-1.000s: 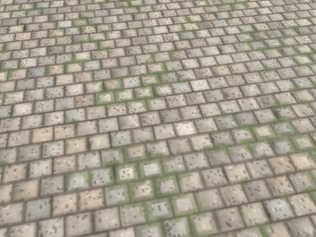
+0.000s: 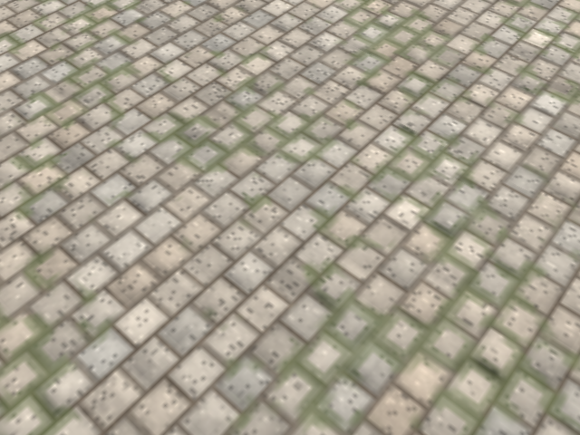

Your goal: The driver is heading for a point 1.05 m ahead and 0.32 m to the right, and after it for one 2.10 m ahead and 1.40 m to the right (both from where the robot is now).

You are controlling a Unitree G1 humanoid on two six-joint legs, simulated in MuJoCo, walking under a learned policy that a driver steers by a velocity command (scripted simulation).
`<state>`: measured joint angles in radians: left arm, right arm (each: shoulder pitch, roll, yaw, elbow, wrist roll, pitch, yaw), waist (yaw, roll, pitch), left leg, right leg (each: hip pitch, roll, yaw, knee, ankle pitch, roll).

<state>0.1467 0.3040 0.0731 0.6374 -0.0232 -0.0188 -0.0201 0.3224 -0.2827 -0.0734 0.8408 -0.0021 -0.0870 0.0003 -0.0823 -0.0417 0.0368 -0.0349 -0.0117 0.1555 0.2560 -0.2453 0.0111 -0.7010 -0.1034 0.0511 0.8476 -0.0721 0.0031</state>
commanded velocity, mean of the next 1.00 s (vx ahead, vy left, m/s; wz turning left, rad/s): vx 0.50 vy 0.00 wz -0.48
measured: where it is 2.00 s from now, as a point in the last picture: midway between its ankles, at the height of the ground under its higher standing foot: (405, 232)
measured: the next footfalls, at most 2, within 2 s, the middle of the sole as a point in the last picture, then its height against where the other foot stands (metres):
right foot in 0.16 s outside the picture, level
left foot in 0.64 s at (287, 385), level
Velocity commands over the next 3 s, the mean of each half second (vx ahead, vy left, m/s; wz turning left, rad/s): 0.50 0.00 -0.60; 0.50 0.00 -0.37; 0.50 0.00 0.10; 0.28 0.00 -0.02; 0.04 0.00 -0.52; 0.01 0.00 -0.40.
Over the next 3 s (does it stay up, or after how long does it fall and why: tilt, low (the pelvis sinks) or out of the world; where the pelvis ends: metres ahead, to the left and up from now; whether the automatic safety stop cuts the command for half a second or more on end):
stays up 1.02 -0.39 -0.01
